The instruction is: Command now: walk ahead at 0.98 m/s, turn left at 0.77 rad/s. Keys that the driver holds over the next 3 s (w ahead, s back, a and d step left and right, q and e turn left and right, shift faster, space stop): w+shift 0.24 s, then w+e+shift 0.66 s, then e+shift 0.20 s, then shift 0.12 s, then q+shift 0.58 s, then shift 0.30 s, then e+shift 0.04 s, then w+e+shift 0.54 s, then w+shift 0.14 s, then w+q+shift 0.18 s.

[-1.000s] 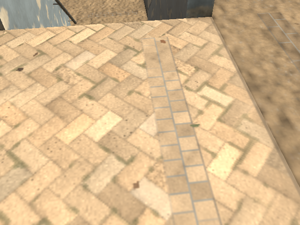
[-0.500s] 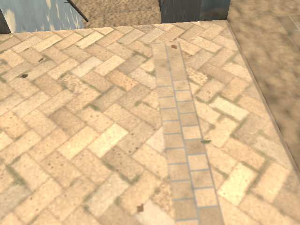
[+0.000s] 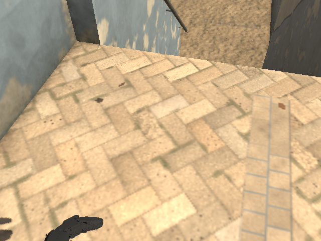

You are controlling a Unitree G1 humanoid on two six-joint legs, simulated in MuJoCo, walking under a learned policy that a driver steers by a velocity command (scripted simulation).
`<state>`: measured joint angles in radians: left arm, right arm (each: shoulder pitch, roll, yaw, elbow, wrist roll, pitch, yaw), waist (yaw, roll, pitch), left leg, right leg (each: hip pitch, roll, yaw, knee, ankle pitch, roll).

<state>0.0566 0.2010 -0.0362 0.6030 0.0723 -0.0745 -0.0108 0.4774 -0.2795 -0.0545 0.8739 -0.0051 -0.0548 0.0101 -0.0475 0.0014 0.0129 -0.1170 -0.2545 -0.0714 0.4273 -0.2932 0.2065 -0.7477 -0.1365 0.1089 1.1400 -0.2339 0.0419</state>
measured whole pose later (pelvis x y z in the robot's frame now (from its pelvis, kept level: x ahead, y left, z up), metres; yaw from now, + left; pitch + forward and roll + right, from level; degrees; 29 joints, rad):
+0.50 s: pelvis +0.45 -0.04 +0.01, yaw +3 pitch +2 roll -2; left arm 0.61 0.26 0.06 0.93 0.01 -0.08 -0.01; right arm 0.00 -0.26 0.03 0.63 -0.06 -0.09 0.06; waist 0.10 0.02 0.00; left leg -0.68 0.08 -0.07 0.83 -0.13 0.01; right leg -0.05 0.11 0.08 0.29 -0.27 -0.07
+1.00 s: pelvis +0.89 -0.04 -0.01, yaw -22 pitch +2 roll +2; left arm -0.04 0.34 0.05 0.60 0.04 -0.02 -0.09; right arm 0.50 -0.31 -0.05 0.92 -0.01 -0.11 -0.01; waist -0.08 -0.04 0.04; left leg 0.18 0.02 0.27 0.28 -0.44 -0.05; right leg -0.77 -0.04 -0.12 0.78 0.02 -0.12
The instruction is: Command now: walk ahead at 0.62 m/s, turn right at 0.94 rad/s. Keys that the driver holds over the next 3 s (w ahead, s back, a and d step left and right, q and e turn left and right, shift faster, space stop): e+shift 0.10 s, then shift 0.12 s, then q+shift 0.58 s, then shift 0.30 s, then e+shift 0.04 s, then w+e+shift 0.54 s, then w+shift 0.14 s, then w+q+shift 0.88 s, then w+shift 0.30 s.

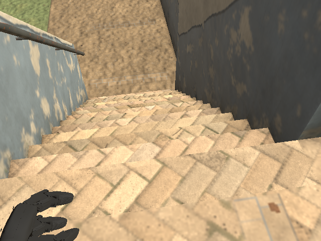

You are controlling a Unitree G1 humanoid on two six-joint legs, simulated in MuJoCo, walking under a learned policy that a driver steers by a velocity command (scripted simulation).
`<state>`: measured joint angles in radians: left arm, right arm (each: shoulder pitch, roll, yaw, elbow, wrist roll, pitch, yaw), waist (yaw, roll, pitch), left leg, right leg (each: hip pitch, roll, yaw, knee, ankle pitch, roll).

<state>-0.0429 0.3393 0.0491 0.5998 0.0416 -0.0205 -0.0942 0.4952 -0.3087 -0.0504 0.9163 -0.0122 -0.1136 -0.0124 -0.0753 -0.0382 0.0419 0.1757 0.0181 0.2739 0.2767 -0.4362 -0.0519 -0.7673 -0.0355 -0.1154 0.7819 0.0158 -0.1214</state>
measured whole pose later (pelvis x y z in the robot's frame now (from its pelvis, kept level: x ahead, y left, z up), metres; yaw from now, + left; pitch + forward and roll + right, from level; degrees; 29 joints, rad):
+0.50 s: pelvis +0.23 +0.01 +0.02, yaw -8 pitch -1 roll -2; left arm 0.23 0.23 0.02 0.76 0.03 0.00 0.02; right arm 0.28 -0.23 -0.02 0.75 -0.01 0.04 0.00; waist 0.00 0.03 0.05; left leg -0.49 0.05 0.00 0.81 -0.27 0.02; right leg -0.19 0.14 -0.07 0.41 -0.21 -0.13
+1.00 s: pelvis +0.26 +0.05 +0.02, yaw +14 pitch +2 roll -1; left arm 0.15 0.31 0.03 0.69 0.02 0.07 0.03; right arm 0.27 -0.31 -0.07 0.65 -0.01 0.06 -0.01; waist -0.03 -0.02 0.05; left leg -0.26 -0.17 -0.22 0.45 -0.19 0.09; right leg -0.51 0.01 0.07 0.92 -0.37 0.06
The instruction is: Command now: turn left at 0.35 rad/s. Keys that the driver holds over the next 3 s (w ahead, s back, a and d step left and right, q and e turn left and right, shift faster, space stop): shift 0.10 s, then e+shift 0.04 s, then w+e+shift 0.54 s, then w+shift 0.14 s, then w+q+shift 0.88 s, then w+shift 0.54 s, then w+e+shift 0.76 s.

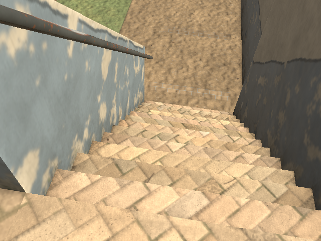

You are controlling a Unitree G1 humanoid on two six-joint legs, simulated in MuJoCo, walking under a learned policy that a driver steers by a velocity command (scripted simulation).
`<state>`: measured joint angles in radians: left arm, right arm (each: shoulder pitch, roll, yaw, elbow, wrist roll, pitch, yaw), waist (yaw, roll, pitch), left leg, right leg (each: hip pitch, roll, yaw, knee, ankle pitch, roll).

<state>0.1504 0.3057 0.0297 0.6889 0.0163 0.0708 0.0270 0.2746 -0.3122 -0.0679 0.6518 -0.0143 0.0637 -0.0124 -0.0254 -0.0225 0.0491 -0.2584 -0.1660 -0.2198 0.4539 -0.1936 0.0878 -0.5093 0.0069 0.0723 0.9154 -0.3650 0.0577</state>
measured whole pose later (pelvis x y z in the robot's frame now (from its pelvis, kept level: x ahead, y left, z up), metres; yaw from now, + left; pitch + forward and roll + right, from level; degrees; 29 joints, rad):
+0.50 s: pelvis +0.06 -0.02 -0.01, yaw -11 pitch +4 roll +1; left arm 0.34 0.30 0.07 0.72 -0.02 0.02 -0.02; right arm 0.13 -0.29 -0.01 0.62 -0.01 -0.03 -0.02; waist 0.04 0.00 -0.01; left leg -0.30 -0.05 -0.04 0.47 -0.23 0.01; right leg -0.30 0.12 0.24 0.62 -0.37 -0.05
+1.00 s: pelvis +0.31 -0.19 -0.04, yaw -27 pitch +2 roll +1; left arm 0.13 0.28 0.03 0.63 0.03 -0.02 -0.02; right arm 0.49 -0.28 -0.02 0.86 0.01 -0.05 -0.01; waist -0.07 -0.01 0.06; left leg -0.20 0.04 -0.08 1.22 -0.39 0.03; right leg -0.52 0.01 -0.07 0.77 -0.28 -0.06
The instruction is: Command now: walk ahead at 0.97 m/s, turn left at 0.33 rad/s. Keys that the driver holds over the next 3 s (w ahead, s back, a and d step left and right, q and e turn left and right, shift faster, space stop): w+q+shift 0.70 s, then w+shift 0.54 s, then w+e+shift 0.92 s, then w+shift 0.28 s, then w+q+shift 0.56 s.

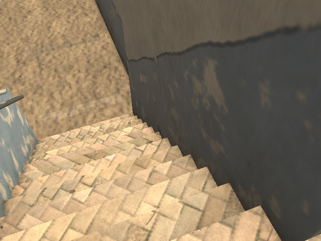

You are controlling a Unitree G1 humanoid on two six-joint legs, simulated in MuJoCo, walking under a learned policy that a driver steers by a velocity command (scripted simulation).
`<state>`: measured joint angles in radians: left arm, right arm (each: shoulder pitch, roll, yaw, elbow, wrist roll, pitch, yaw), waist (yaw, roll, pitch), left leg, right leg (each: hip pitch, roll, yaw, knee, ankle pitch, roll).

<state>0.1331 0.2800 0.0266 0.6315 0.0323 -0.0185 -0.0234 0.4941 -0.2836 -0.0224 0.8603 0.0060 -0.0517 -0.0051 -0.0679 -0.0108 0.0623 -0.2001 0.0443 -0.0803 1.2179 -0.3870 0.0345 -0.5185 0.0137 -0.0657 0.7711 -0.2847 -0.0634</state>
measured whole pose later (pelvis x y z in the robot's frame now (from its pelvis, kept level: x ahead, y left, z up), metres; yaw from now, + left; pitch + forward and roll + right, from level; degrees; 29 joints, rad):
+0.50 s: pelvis +0.31 +0.02 -0.19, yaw +22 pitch -2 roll -3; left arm 0.22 0.22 0.01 0.80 0.06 -0.01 0.05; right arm 0.39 -0.26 -0.05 0.86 0.01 0.02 0.01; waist -0.08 0.04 0.03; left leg -0.26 -0.10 0.02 0.70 -0.25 0.23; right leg -0.56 -0.06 -0.11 2.04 -0.65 0.00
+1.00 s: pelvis +0.58 +0.06 -0.46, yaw +43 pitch -2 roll -1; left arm 0.63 0.26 0.02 0.98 0.02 -0.07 -0.01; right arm 0.02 -0.20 0.00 0.72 -0.04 -0.02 -0.02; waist 0.08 0.03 0.00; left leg -1.04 -0.09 -0.15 1.56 -0.10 0.08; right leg -0.25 0.03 -0.06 0.99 -0.69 -0.02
